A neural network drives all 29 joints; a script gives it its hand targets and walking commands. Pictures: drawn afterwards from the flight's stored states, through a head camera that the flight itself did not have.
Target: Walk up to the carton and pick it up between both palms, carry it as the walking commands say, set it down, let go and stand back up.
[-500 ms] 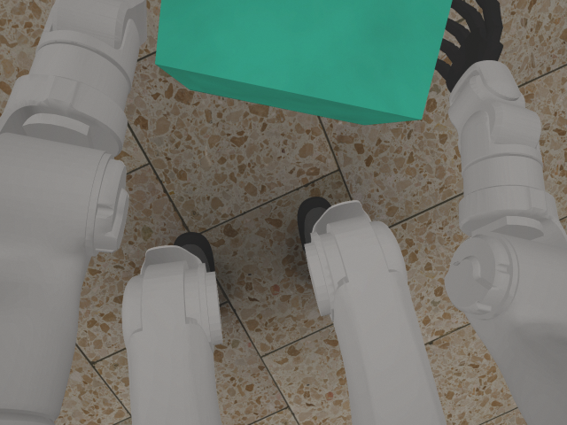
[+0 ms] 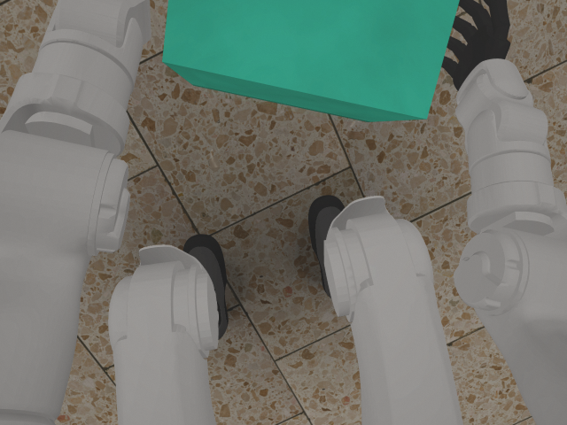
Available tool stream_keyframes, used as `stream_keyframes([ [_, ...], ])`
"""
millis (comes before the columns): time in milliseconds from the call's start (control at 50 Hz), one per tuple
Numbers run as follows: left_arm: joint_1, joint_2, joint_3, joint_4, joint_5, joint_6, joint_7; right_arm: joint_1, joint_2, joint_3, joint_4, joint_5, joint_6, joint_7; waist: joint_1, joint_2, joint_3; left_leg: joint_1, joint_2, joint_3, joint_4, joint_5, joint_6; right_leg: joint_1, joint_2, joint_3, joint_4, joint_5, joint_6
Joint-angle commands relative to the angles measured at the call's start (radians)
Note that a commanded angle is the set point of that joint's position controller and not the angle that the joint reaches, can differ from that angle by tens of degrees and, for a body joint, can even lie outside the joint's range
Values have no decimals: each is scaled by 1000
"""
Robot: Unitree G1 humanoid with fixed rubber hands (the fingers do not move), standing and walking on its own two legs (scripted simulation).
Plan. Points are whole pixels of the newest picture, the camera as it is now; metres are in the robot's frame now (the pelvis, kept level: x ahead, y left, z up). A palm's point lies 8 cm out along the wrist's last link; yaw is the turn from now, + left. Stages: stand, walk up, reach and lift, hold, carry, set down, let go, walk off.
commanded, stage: set down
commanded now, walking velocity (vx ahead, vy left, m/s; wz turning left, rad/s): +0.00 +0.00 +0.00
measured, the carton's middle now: (309, 2) +0.55 -0.14 -0.28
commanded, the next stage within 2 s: none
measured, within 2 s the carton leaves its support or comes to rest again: neither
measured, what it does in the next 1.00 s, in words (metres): stands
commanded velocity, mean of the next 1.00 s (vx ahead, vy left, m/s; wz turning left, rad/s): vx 0.00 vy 0.00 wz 0.00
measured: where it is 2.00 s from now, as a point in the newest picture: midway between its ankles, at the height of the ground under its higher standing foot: (270, 284)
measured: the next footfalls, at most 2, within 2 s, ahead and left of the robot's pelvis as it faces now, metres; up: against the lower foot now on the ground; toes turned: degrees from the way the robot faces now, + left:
none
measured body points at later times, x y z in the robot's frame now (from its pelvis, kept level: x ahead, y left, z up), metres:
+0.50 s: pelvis +0.00 +0.00 +0.00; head +0.37 -0.04 +0.23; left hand +0.60 +0.05 -0.20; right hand +0.45 -0.31 -0.20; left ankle +0.10 +0.11 -0.35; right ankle +0.13 -0.14 -0.35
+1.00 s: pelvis +0.00 +0.00 -0.01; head +0.37 -0.03 +0.23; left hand +0.60 +0.05 -0.20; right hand +0.45 -0.31 -0.20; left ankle +0.10 +0.11 -0.35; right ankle +0.13 -0.14 -0.35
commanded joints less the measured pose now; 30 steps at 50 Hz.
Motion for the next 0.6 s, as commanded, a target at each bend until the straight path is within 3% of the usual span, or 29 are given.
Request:
stream_keyframes([
  [0, -448, -776, -76, -241, -70, -64, -213, -663, 467, 269, -178, 83, -62, 199, -145, 152, -1117, 359, 11, 33, -133, 184, 46, 499, 28, -83, -118, 376, -17],
  [220, -422, -735, -60, -178, -49, -67, -222, -641, 456, 253, -137, 69, -69, 184, -132, 163, -1029, 306, 15, 34, -125, 144, 49, 497, 25, -70, -119, 353, -17],
  [580, -380, -684, -50, -170, -26, -65, -207, -580, 395, 197, -85, 30, -70, 195, -121, 159, -946, 353, 28, 8, -135, 142, 49, 381, 16, -86, -102, 292, -20],
])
